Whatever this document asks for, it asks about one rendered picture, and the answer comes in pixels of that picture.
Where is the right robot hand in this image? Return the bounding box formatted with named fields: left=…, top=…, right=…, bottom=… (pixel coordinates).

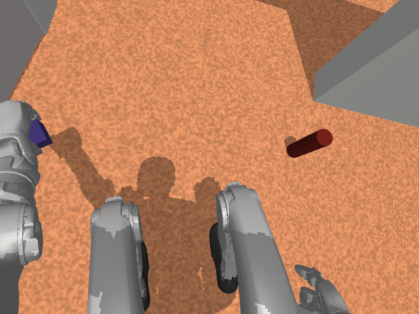
left=295, top=264, right=349, bottom=314

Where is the left robot hand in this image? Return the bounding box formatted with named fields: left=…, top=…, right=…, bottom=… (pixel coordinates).
left=0, top=100, right=43, bottom=156

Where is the left robot arm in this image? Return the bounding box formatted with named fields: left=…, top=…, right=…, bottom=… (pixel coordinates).
left=0, top=133, right=43, bottom=314

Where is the right robot foot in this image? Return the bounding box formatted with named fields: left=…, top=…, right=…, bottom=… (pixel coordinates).
left=209, top=222, right=238, bottom=294

